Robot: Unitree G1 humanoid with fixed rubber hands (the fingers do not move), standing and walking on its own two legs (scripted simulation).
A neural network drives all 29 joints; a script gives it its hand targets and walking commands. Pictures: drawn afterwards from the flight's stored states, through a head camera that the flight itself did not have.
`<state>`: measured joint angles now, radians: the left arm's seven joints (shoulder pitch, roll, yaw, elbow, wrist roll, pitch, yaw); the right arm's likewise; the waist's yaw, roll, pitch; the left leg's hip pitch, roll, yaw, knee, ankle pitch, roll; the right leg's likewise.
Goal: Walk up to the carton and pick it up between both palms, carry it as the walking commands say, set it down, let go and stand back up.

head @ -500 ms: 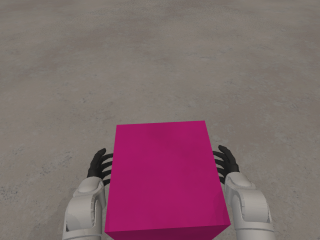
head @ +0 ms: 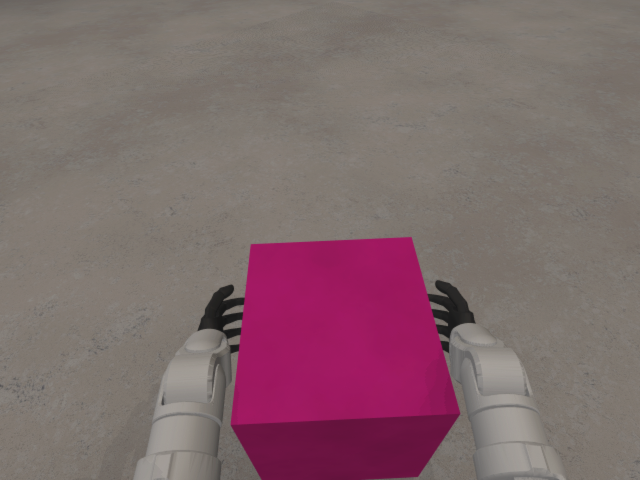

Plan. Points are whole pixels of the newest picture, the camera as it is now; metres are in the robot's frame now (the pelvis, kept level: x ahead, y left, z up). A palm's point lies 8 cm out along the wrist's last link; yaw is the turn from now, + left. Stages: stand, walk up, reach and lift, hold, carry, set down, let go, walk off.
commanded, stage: set down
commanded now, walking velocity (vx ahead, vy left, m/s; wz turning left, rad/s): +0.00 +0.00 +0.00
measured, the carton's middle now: (336, 363) +0.30 -0.02 -0.05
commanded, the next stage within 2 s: none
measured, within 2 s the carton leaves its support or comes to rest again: neither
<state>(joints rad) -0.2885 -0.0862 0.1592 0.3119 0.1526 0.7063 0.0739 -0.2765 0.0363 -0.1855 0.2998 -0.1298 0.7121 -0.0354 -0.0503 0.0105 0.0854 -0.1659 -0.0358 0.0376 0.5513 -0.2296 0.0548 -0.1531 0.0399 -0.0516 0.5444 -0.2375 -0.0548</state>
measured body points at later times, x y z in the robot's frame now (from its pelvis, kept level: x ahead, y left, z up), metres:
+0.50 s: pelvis +0.01 +0.00 -0.01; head +0.04 +0.00 +0.44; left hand +0.35 +0.13 -0.02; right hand +0.33 -0.19 -0.02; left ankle +0.06 +0.09 -0.73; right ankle +0.05 -0.09 -0.73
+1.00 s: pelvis -0.01 -0.01 -0.06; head +0.14 -0.02 +0.36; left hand +0.38 +0.13 -0.12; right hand +0.36 -0.20 -0.12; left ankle +0.06 +0.09 -0.73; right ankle +0.05 -0.09 -0.73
